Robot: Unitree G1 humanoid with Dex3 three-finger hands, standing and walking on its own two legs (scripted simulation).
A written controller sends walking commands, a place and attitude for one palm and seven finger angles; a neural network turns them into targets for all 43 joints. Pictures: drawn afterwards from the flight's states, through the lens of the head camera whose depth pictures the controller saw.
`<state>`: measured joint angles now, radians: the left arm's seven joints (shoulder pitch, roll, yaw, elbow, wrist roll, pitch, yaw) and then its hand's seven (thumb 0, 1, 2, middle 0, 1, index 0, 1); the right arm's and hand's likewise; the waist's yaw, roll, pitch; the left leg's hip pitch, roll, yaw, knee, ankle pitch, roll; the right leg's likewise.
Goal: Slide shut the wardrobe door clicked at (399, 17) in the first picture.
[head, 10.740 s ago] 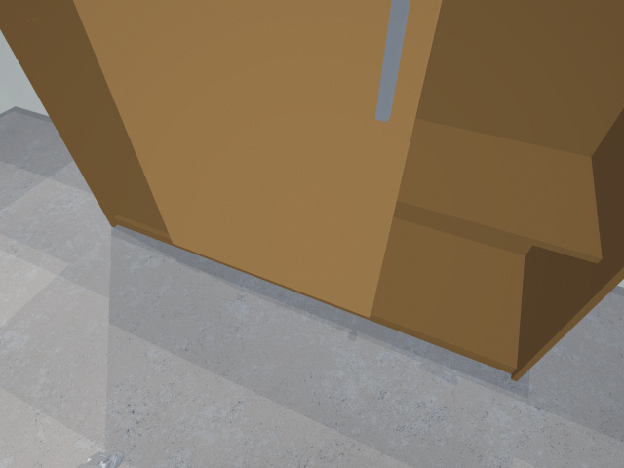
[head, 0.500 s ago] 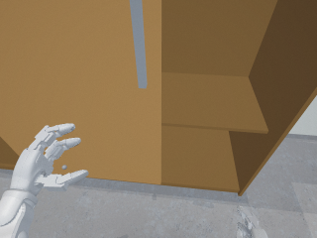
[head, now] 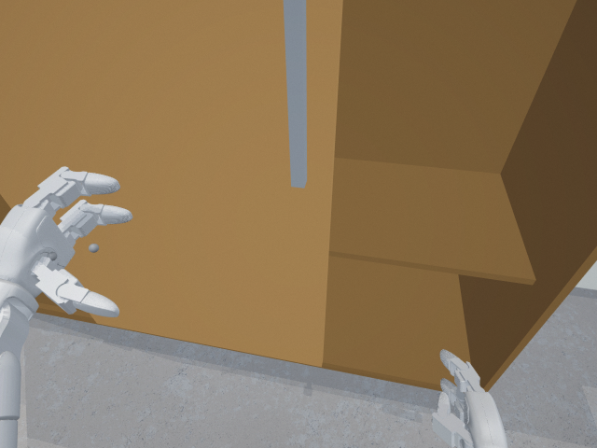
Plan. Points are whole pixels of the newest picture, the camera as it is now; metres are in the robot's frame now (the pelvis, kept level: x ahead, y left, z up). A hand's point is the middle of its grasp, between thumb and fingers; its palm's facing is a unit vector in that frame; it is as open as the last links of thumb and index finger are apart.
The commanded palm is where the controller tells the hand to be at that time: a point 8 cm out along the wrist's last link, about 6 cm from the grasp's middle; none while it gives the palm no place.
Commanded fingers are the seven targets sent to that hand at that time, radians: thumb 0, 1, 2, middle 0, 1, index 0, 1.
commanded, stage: raise the hand with hooked fingers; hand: left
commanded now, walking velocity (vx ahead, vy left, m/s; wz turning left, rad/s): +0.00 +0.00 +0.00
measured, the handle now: (299, 92) +0.56 +0.07 +0.25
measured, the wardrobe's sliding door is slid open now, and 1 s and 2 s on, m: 0.50 0.50 0.50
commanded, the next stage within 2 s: move the hooked fingers beside the handle in 0.72 s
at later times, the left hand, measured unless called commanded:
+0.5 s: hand (92, 201) +0.29 +0.26 +0.23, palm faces -0.01 -0.99 -0.15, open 14.0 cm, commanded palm +0.26 +0.31 +0.25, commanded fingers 0.00 -0.50 0.30 -0.30 -1.20 -0.30 -1.20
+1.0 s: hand (97, 190) +0.30 +0.26 +0.24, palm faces +0.00 -0.99 -0.12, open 14.0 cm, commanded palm +0.29 +0.30 +0.24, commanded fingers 0.00 -0.50 0.30 -0.30 -1.20 -0.30 -1.20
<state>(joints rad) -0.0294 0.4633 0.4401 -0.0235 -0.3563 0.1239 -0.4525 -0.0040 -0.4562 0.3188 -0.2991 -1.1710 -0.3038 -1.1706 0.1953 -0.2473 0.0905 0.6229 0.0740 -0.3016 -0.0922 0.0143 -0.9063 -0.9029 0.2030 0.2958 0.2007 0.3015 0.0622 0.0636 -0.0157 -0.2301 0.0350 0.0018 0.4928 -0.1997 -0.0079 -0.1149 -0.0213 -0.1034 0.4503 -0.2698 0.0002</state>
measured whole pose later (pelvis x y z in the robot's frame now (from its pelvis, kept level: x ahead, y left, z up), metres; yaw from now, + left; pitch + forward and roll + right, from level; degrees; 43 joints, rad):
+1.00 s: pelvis +0.02 +0.00 +0.00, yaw +0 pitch -3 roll +0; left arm -0.24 0.52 0.50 0.10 -0.35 0.25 -0.50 -0.01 -0.50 0.30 -0.30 -1.20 -0.31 -1.20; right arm 0.19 -0.27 0.08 0.64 0.10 -0.23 -0.09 0.02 -0.91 -0.90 0.20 0.30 0.20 0.30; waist 0.05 0.07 -0.03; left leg -0.21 0.03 0.00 0.46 -0.21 -0.01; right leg -0.10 -0.02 -0.10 0.43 -0.28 0.00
